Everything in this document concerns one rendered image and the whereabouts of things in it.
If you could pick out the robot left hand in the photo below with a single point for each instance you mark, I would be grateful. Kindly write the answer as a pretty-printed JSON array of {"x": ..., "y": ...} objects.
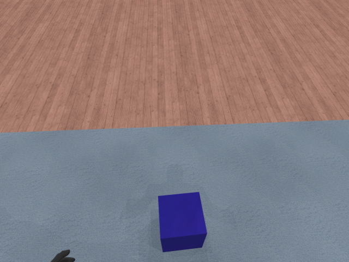
[{"x": 61, "y": 257}]

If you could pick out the carton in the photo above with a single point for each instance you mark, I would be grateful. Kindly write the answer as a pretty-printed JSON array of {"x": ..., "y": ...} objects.
[{"x": 181, "y": 220}]

